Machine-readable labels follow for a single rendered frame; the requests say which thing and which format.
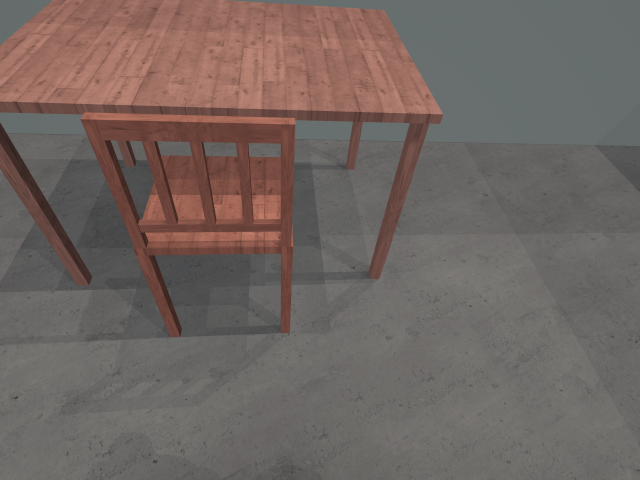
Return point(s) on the chair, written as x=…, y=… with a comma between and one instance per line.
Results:
x=203, y=205

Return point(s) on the table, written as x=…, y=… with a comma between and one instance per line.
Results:
x=212, y=58

